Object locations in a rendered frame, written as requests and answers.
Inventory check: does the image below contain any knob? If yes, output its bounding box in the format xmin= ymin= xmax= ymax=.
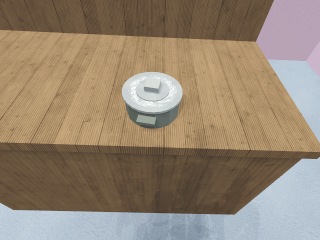
xmin=144 ymin=77 xmax=161 ymax=93

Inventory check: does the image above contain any table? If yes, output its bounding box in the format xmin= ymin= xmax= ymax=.
xmin=0 ymin=0 xmax=320 ymax=215

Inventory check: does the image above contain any pot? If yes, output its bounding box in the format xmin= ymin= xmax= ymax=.
xmin=125 ymin=103 xmax=179 ymax=129

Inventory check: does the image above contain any lid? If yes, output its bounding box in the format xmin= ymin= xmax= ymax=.
xmin=122 ymin=72 xmax=183 ymax=114

